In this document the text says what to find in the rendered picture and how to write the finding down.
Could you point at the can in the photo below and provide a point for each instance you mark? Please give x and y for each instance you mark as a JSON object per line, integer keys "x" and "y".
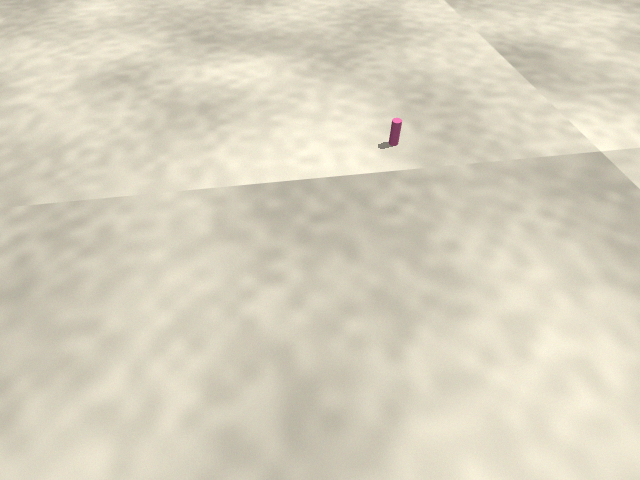
{"x": 395, "y": 131}

